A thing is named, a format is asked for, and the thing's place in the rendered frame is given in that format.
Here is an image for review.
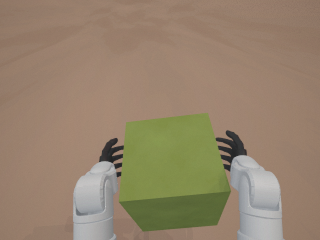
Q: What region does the left robot forearm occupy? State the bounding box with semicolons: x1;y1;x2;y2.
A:
73;161;118;240

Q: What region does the carton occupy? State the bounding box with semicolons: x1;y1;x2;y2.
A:
118;113;231;232

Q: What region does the robot left hand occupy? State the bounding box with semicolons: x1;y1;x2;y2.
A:
99;138;124;177

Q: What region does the right robot forearm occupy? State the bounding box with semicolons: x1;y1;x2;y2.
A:
230;155;285;240

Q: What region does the robot right hand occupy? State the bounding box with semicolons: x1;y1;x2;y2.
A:
215;130;247;172

